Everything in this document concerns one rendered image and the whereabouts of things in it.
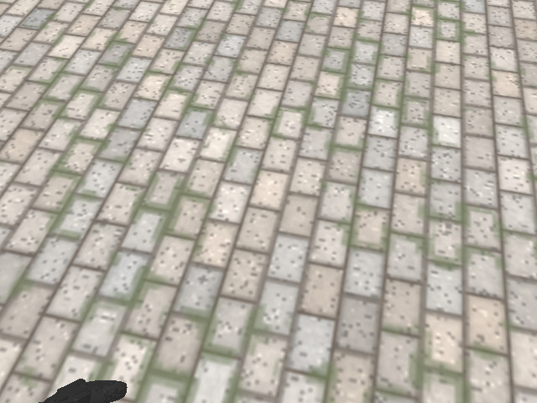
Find robot left hand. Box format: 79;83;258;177
39;379;127;403

